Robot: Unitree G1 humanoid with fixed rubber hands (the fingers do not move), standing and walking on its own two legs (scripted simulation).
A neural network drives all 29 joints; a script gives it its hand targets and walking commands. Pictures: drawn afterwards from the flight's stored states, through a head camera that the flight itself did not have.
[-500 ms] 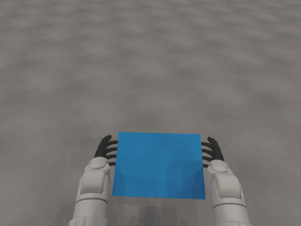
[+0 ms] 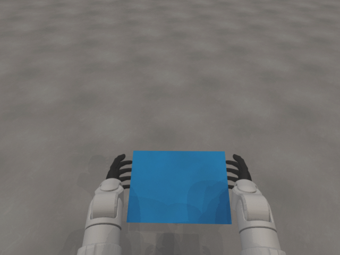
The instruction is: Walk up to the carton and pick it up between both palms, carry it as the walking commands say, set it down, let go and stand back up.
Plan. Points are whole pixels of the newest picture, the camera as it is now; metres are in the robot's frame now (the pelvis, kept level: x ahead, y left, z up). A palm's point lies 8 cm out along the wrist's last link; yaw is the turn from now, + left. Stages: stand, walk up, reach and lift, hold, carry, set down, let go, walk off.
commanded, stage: carry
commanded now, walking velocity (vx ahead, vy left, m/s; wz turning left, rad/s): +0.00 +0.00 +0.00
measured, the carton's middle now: (178, 190) +0.32 -0.01 -0.08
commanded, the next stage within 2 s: hold in 1.36 s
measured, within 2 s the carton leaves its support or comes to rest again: neither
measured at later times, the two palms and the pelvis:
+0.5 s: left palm (104, 182) +0.29 +0.18 +0.02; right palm (231, 180) +0.29 -0.14 +0.03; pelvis +0.01 +0.02 +0.00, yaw +0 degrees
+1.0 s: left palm (105, 177) +0.31 +0.18 +0.02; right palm (230, 177) +0.30 -0.14 +0.02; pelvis +0.02 +0.02 +0.00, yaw +0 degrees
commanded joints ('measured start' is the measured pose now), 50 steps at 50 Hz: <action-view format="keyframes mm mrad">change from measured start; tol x8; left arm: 1 -523 -1021 -667 -82 -301 -63 -282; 7 -585 -1009 -688 -181 -309 -75 -269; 21 -513 -1015 -685 -98 -298 -61 -279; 34 -554 -992 -722 -204 -329 -57 -268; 37 -485 -986 -676 -85 -286 -45 -266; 40 -545 -987 -718 -195 -331 -54 -268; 50 -506 -997 -728 -178 -330 -56 -262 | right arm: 1 -503 930 621 -119 263 -59 453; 50 -454 888 616 -178 276 -54 453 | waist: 1 2 -3 -340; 50 13 30 -369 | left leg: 1 61 83 -98 -81 22 35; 18 32 90 -108 -73 35 41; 32 104 112 -114 -30 277 53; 37 70 106 -124 -56 172 50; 41 76 117 -131 -59 296 48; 47 68 105 -118 -61 166 48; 50 75 113 -123 -50 229 49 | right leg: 1 163 -139 171 -97 48 5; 11 200 -124 158 -69 28 9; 15 198 -133 155 -54 166 9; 24 182 -104 134 -20 109 17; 32 203 -117 119 0 261 25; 50 184 -114 119 17 184 17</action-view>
